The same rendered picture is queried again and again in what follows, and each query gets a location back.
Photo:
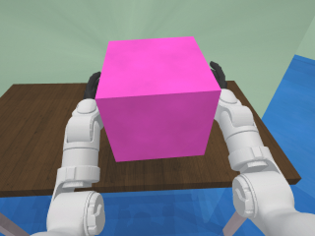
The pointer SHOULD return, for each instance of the robot right upper arm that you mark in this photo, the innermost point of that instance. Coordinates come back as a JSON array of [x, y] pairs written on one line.
[[266, 199]]

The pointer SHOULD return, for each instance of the left robot hand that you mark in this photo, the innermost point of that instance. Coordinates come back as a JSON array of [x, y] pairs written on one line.
[[91, 87]]

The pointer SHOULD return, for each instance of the robot left upper arm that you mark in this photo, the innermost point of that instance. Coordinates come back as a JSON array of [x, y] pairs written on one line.
[[75, 214]]

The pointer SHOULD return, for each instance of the carton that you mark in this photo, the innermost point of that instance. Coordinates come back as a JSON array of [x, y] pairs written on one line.
[[157, 98]]

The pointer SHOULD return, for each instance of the left robot forearm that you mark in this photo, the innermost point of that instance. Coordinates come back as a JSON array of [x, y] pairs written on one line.
[[79, 167]]

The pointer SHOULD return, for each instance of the right robot forearm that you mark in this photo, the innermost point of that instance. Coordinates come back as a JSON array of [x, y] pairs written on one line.
[[247, 153]]

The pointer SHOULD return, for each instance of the right robot hand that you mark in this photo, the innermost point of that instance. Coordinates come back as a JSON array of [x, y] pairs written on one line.
[[218, 74]]

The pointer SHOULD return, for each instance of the table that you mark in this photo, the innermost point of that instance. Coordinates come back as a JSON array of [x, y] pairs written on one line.
[[33, 120]]

